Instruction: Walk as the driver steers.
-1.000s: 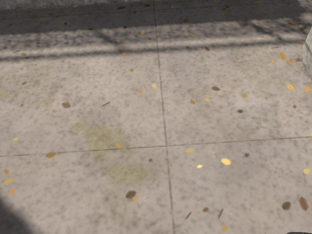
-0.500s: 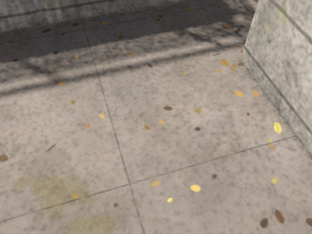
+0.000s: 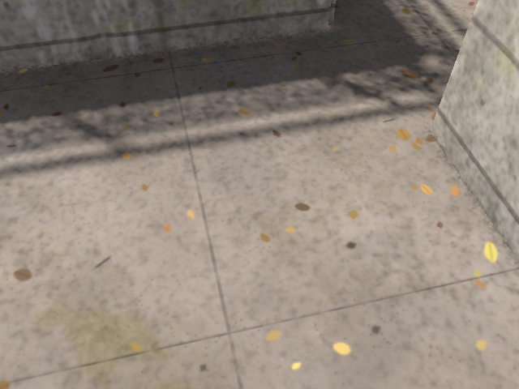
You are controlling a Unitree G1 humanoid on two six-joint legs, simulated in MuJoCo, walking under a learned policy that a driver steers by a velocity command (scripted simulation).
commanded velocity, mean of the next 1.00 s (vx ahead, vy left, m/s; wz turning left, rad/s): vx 0.02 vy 0.00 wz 0.40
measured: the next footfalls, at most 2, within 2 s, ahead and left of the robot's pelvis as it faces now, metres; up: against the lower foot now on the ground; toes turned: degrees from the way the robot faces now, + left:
right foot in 0.42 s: +0.06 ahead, -0.12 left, +0.00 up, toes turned +19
left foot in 0.84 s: -0.01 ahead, +0.14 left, +0.00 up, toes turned +25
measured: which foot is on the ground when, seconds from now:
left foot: down 0.00-0.44, up 0.46-0.82, down 0.84-1.00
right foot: down 0.00-0.06, up 0.08-0.40, down 0.42-0.84, up 0.86-1.00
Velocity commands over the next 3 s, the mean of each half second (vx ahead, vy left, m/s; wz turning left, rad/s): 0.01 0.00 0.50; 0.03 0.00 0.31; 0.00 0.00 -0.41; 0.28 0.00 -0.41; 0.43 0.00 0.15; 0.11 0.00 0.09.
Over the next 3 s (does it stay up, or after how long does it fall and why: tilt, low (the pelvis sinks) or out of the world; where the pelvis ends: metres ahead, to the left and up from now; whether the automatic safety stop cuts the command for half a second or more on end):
stays up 0.48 -0.01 0.01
